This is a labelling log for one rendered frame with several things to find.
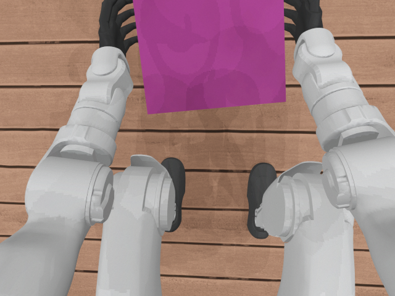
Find robot right upper arm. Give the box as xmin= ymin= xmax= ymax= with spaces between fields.
xmin=322 ymin=136 xmax=395 ymax=296

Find right robot hand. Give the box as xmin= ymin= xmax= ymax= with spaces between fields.
xmin=284 ymin=0 xmax=323 ymax=43

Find carton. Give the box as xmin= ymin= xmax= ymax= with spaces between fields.
xmin=133 ymin=0 xmax=286 ymax=114

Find left robot foot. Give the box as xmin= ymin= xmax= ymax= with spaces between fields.
xmin=161 ymin=157 xmax=186 ymax=232

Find right robot forearm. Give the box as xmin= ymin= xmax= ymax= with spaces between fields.
xmin=293 ymin=28 xmax=395 ymax=152

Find robot foot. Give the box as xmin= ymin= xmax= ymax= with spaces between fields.
xmin=247 ymin=163 xmax=277 ymax=239
xmin=161 ymin=157 xmax=186 ymax=232

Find right robot foot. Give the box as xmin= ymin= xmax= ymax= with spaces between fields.
xmin=247 ymin=163 xmax=277 ymax=239

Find robot left upper arm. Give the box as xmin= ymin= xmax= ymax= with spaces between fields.
xmin=0 ymin=156 xmax=114 ymax=296

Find left robot hand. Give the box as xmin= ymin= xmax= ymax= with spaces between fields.
xmin=98 ymin=0 xmax=138 ymax=57

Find left robot forearm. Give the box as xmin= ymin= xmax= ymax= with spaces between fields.
xmin=25 ymin=46 xmax=133 ymax=214

